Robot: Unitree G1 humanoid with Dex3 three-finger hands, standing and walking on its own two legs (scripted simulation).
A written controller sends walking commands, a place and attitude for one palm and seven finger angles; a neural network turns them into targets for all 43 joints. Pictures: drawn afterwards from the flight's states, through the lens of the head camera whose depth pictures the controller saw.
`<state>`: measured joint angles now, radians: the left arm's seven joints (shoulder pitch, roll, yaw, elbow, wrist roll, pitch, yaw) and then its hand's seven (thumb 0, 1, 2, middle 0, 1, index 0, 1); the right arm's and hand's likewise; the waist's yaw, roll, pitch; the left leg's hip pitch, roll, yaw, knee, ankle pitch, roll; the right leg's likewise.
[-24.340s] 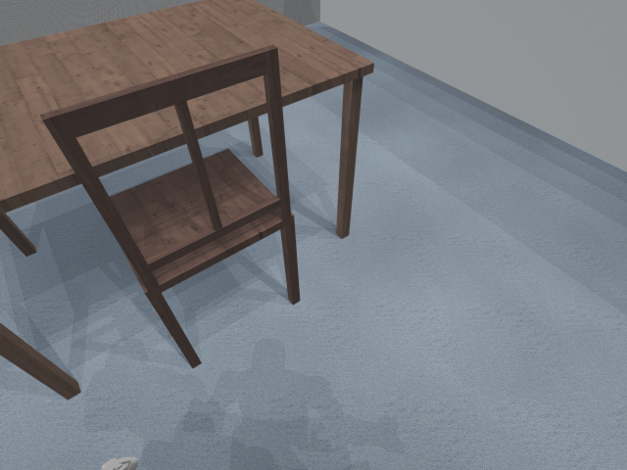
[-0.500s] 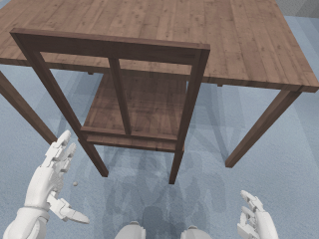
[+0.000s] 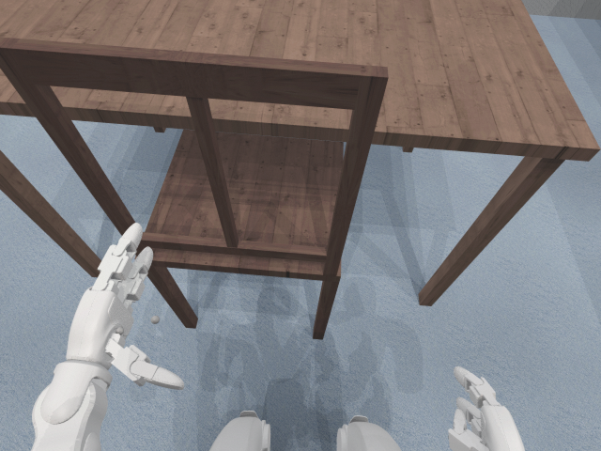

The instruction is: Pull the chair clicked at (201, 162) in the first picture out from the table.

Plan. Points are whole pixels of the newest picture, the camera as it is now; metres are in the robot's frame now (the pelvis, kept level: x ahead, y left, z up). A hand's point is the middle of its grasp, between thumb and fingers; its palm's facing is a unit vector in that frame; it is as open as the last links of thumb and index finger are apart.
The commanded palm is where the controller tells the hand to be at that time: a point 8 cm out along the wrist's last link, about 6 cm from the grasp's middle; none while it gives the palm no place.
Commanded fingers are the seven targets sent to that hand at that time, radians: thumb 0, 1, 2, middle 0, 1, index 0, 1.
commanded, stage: aim the fingers beside a spindle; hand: left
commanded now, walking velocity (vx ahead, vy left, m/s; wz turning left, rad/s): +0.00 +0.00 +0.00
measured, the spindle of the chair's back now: (219, 187) +0.48 +0.14 +0.03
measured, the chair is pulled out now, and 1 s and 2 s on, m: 0.00 0.00 0.00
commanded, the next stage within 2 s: none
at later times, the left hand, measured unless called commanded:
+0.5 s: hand (193, 305) +0.30 +0.15 +0.01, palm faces -0.10 -0.99 -0.02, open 16.9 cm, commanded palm +0.28 +0.21 +0.01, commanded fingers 0.00 -0.50 0.30 -0.06 -0.08 -0.06 -0.08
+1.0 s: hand (219, 290) +0.33 +0.12 -0.02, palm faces -0.09 -1.00 -0.03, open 16.9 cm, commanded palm +0.31 +0.19 -0.01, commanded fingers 0.00 -0.50 0.30 -0.06 -0.08 -0.06 -0.08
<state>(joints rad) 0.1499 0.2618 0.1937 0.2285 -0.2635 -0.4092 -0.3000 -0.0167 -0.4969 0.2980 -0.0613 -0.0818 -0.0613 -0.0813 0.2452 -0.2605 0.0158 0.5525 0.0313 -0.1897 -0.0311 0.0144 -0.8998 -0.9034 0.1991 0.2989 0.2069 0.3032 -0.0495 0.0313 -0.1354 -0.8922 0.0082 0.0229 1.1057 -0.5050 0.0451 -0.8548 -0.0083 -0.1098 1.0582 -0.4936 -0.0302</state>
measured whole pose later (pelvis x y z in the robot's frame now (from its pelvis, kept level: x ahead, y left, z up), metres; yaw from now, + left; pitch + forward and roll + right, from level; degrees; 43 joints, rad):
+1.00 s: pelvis -0.01 -0.01 -0.03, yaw +0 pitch +21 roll -1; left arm -0.15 0.19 0.09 0.45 -0.16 -0.45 -0.15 -0.02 -0.50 0.30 -0.06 -0.08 -0.06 -0.08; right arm 0.22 -0.25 0.01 0.56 0.02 -0.07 0.01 0.01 -0.90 -0.90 0.20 0.30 0.21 0.30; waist -0.06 0.03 -0.16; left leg -1.08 0.01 0.03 1.25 -0.54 0.04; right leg -1.06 -0.01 -0.10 1.23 -0.54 -0.04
